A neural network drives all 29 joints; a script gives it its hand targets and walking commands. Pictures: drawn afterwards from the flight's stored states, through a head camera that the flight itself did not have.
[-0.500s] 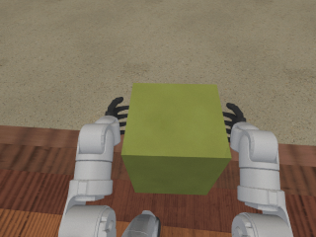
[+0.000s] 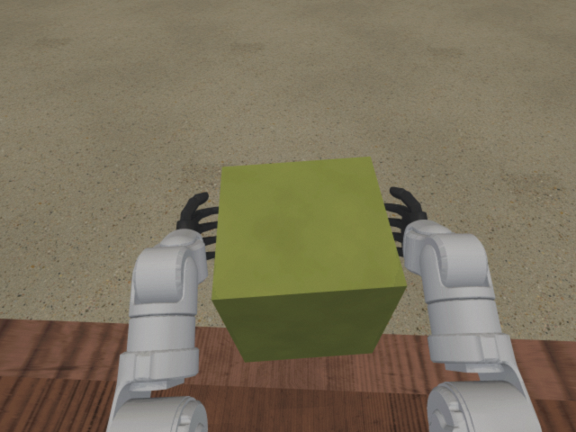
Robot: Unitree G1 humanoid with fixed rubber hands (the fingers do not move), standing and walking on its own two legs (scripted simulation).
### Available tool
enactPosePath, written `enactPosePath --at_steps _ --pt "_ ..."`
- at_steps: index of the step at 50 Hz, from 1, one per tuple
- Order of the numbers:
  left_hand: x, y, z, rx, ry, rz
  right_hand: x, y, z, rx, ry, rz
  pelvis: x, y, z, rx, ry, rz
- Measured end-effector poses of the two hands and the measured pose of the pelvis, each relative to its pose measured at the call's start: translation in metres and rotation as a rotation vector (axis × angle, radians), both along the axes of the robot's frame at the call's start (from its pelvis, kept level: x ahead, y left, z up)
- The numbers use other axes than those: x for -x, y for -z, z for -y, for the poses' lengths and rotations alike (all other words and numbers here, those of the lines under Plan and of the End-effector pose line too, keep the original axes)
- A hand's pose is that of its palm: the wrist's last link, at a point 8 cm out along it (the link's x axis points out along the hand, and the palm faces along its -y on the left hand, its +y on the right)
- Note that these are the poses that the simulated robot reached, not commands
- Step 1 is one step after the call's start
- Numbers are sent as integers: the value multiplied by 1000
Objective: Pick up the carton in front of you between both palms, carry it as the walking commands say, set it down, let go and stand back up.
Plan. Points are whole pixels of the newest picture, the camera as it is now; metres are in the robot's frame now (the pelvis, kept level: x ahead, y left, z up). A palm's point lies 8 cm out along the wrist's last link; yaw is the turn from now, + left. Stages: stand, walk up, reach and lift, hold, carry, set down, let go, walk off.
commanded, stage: carry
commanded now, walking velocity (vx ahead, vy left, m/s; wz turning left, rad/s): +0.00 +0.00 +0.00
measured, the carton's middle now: (302, 267) +0.36 +0.02 +0.03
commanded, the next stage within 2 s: none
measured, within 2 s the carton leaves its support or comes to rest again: neither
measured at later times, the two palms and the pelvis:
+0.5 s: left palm (258, 164) +0.74 +0.14 -0.08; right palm (378, 180) +0.71 -0.16 -0.09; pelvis +0.39 +0.03 -0.18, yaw +1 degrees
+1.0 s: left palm (263, 142) +1.16 +0.18 -0.30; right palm (341, 146) +1.18 -0.12 -0.32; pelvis +0.82 -0.01 -0.38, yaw +0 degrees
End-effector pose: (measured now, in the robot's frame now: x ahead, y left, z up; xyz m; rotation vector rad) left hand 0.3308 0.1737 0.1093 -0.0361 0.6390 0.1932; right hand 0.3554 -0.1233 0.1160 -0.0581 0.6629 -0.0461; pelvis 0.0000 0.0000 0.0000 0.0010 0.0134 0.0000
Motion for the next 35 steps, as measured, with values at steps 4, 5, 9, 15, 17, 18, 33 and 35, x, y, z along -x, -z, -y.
enactPosePath --at_steps 4,5,9,15,17,18,33,35 --pt "-39 45 -10 14 -41 -102 -48 49 -11 4 -25 -101 -53 18 9 11 -11 -8" --pt "-51 54 -10 15 -43 -120 -60 59 -12 -1 -24 -119 -66 21 10 10 -14 -10" --pt "-112 75 -8 -5 -25 -137 -112 90 -8 -23 -5 -135 -121 36 7 -2 -8 -25" --pt "-229 96 -1 -42 34 -42 -207 125 -1 -51 45 -38 -222 87 -9 2 5 -19" --pt "-273 108 5 -44 79 6 -241 134 5 -48 86 11 -264 114 -15 19 -1 8" --pt "-297 116 10 -42 109 27 -256 140 10 -42 112 31 -282 129 -18 14 -5 11" --pt "-541 259 29 8 95 -59 -512 254 30 46 93 -59 -526 241 -3 -18 -28 -27" --pt "-577 274 25 3 58 -20 -560 271 26 36 58 -19 -569 270 5 -25 -24 -8"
